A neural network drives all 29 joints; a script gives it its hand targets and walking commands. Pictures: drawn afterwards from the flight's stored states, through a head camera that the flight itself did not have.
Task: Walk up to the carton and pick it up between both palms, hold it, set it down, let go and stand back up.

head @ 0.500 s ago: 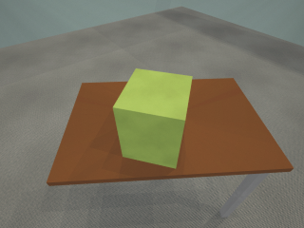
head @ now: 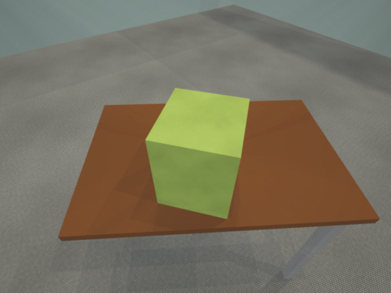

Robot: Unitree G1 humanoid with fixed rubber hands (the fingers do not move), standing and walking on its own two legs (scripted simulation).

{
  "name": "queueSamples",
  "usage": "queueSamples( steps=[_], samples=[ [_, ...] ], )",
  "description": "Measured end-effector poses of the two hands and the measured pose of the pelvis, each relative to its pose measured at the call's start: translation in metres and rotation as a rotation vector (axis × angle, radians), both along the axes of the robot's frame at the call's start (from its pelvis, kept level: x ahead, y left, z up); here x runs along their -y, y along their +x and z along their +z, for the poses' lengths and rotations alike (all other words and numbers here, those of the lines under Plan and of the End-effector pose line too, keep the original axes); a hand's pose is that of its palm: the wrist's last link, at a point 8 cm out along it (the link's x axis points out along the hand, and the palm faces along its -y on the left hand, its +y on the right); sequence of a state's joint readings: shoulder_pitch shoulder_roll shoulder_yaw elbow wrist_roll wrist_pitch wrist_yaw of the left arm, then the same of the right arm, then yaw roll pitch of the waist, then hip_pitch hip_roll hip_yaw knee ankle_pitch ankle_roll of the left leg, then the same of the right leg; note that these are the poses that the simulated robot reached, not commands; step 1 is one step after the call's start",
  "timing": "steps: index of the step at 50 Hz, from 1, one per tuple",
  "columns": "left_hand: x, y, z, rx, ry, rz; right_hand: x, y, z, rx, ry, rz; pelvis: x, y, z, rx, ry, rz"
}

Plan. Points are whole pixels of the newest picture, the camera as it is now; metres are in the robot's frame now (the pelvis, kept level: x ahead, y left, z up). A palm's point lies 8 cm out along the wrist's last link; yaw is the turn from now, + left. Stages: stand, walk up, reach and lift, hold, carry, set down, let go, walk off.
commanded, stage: stand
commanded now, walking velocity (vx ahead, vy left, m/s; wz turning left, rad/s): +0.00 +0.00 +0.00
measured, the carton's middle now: (201, 153) +0.47 -0.02 +0.01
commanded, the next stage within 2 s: none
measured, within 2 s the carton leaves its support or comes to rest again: neither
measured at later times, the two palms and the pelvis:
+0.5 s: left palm out of the picture +0.07 +0.28 -0.12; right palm out of the picture +0.08 -0.29 -0.13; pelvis +0.02 +0.00 +0.00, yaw +0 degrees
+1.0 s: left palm out of the picture +0.08 +0.28 -0.12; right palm out of the picture +0.09 -0.29 -0.13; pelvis +0.03 +0.00 +0.00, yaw +1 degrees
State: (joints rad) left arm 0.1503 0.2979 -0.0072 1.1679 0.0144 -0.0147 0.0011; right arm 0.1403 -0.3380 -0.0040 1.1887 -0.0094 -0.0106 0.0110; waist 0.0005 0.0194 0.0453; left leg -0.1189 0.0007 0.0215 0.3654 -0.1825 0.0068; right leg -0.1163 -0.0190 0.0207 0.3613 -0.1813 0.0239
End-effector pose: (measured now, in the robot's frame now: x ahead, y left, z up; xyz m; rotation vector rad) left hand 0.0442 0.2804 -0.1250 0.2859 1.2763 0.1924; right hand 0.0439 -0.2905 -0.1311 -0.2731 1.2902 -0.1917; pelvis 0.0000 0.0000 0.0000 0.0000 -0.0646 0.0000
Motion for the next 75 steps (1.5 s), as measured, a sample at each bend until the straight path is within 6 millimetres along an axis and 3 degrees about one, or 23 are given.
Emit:
queueSamples(
  steps=[31,75],
  samples=[
    [0.003,0.028,0.000,0.012,-0.008,0.014,-0.002,0.038,0.004,0.028,-0.004,0.022,0.001,0.022,0.001,-0.009,0.001,0.010],
    [0.007,0.041,0.000,0.011,-0.004,0.034,0.002,0.060,0.005,0.037,-0.008,0.040,0.006,0.035,0.002,-0.013,0.001,0.021]
  ],
)
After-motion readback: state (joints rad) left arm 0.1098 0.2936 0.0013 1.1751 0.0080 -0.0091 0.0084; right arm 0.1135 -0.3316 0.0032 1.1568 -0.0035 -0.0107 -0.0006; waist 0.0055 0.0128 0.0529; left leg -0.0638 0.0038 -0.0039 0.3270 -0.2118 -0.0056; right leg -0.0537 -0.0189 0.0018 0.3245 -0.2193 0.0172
